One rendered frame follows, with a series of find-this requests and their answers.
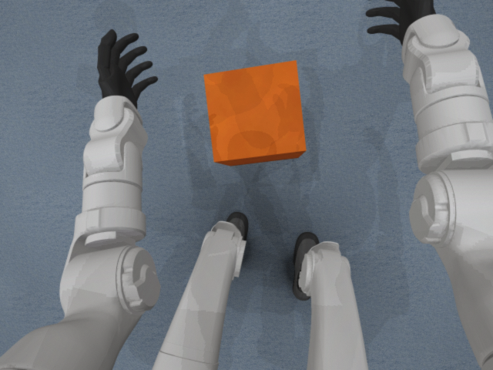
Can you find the robot left upper arm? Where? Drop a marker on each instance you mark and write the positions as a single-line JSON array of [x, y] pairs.
[[104, 294]]

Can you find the robot right forearm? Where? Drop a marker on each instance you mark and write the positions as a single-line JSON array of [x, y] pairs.
[[449, 98]]

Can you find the robot left hand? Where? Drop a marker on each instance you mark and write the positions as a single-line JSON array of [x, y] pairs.
[[113, 78]]

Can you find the carton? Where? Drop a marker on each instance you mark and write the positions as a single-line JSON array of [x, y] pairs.
[[255, 114]]

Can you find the robot right hand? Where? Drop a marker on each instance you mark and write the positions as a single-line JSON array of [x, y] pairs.
[[409, 12]]

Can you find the robot shin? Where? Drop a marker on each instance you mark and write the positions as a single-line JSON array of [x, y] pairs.
[[225, 226], [326, 245]]

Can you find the right robot shin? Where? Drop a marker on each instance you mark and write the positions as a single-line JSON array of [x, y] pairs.
[[326, 245]]

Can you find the robot left forearm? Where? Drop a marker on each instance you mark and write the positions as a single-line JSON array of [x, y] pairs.
[[112, 180]]

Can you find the robot right upper arm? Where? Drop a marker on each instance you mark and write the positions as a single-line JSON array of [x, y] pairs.
[[452, 210]]

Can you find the left robot shin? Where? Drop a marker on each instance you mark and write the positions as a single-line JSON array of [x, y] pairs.
[[225, 226]]

